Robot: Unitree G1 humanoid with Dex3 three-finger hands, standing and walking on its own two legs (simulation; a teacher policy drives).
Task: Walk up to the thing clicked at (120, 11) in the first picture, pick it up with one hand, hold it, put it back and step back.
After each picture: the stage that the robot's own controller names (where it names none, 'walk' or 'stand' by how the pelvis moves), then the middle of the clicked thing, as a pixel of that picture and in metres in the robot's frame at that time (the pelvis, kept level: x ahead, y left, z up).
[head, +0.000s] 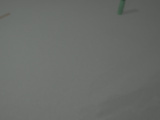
stand; (121, 5) +1.99 -0.62 -0.65
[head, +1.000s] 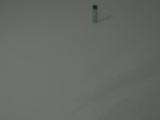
walk; (94, 14) +1.93 -0.10 -0.62
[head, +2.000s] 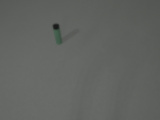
walk; (57, 34) +1.32 +0.28 -0.65
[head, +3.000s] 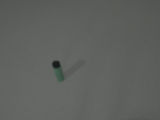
walk; (58, 71) +0.86 +0.27 -0.65
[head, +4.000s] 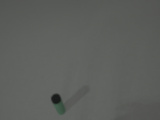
walk; (58, 104) +0.53 +0.24 -0.64
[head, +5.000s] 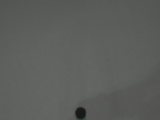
stand; (80, 118) +0.40 +0.04 -0.59
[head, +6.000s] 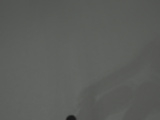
stand; out of the picture +0.37 +0.08 -0.63
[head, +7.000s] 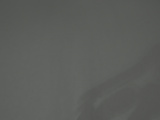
stand; out of the picture +0.32 +0.08 -0.64
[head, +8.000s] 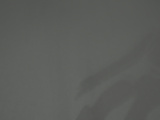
stand; out of the picture +0.28 +0.09 -0.65
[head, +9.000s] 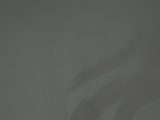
stand; out of the picture +0.31 +0.08 -0.63
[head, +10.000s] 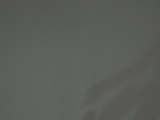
stand; out of the picture +0.29 +0.08 -0.66
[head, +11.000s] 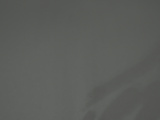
stand; out of the picture +0.29 +0.09 -0.66
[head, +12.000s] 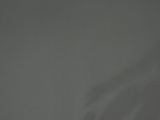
stand; out of the picture +0.28 +0.09 -0.66
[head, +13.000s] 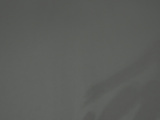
stand; out of the picture +0.28 +0.09 -0.66
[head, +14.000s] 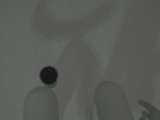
go down; (49, 79) +0.36 +0.10 -0.32
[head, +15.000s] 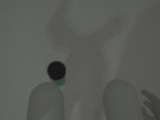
go down; (57, 76) +0.38 +0.09 -0.27
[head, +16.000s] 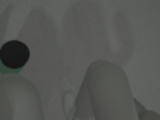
close in; (12, 63) +0.38 +0.14 -0.17
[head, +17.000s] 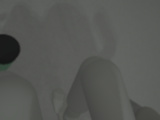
close; out of the picture +0.39 +0.15 -0.17
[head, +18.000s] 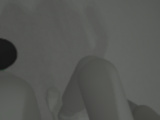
lift; out of the picture +0.37 +0.15 -0.17
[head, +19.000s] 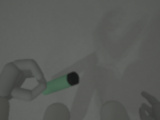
lift; (58, 84) +0.41 +0.13 -0.39
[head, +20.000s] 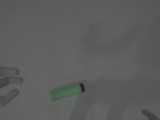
go down; (67, 91) +0.51 +0.04 -0.64
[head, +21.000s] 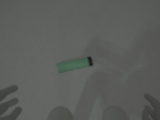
walk; (74, 64) +0.62 +0.06 -0.54
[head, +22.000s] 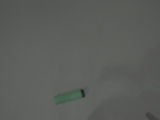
hold; (69, 96) +0.65 +0.06 -0.68
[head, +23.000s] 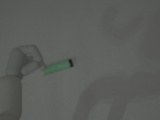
crouch; (57, 67) +0.74 +0.12 -0.66
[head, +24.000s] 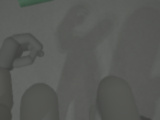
lower; out of the picture +0.88 +0.14 -0.34
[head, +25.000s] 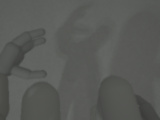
hold; out of the picture +0.94 +0.16 -0.34
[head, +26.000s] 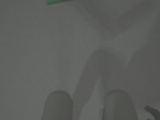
hold; out of the picture +0.97 +0.14 -0.49
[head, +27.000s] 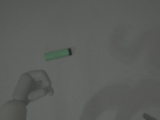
hold; (58, 54) +0.95 +0.17 -0.68
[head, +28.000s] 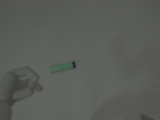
crouch; (62, 67) +0.99 +0.15 -0.70
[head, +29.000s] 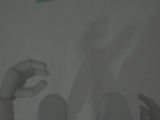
withdraw; out of the picture +1.08 +0.19 -0.45
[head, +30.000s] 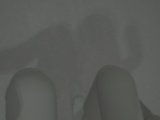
stand; out of the picture +1.10 +0.33 -0.27
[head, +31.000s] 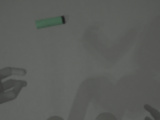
hold; (50, 22) +1.09 +0.19 -0.57
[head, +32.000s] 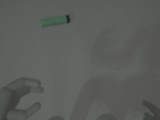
crouch; (55, 21) +1.09 +0.18 -0.58
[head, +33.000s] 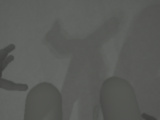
rise; out of the picture +1.15 +0.21 -0.35
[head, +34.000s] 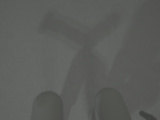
walk; out of the picture +1.14 +0.23 -0.46
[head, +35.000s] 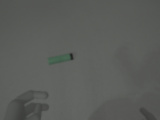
stand; (60, 58) +1.08 +0.15 -0.68
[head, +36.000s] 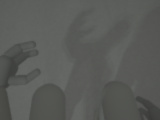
withdraw; out of the picture +1.15 +0.21 -0.38
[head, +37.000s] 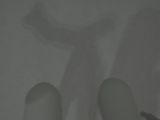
lower; out of the picture +1.16 +0.22 -0.36
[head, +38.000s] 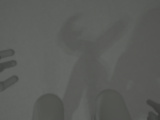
lower; out of the picture +1.14 +0.21 -0.45
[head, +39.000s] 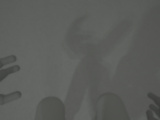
rise; out of the picture +1.12 +0.20 -0.47
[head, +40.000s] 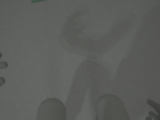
lower; out of the picture +1.10 +0.20 -0.47
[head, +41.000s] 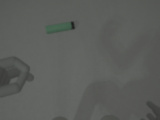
hold; (60, 27) +1.07 +0.17 -0.57
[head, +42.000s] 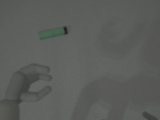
lower; (53, 33) +1.03 +0.16 -0.62
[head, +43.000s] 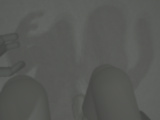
lower; out of the picture +1.05 +0.27 -0.27
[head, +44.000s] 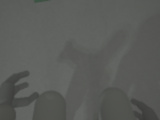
withdraw; out of the picture +1.03 +0.17 -0.42
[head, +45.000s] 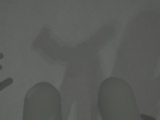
stand; out of the picture +1.00 +0.18 -0.35
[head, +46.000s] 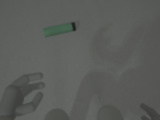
stand; (59, 29) +0.92 +0.13 -0.54
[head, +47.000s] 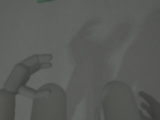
crouch; out of the picture +0.93 +0.13 -0.38
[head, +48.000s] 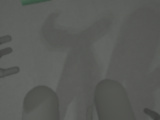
stand; out of the picture +0.90 +0.14 -0.38
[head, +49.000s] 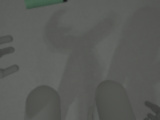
stand; out of the picture +0.88 +0.13 -0.38
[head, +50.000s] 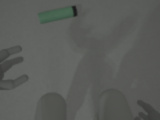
lower; (58, 14) +0.85 +0.11 -0.45
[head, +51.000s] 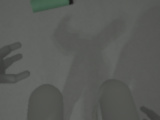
rise; (52, 2) +0.86 +0.12 -0.38
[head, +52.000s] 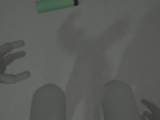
stand; (57, 3) +0.85 +0.11 -0.38
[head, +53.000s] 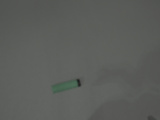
stand; (66, 86) +0.77 +0.08 -0.68
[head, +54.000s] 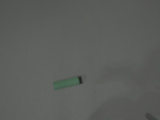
stand; (67, 83) +0.77 +0.08 -0.68
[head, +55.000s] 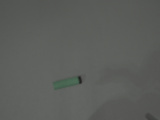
stand; (67, 82) +0.78 +0.08 -0.68
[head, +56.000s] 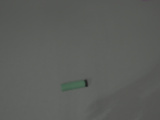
stand; (74, 85) +0.82 +0.07 -0.74
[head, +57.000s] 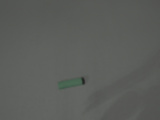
stand; (71, 83) +0.81 +0.09 -0.75
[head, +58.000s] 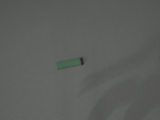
walk; (70, 63) +0.86 +0.08 -0.74
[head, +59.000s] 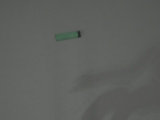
walk; (67, 35) +1.13 +0.09 -0.72
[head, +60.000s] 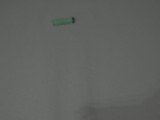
walk; (63, 21) +1.48 +0.16 -0.73
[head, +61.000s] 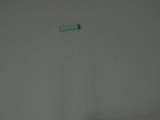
stand; (69, 27) +1.53 +0.12 -0.73
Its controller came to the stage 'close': yes
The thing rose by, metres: 0.20
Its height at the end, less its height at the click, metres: -0.09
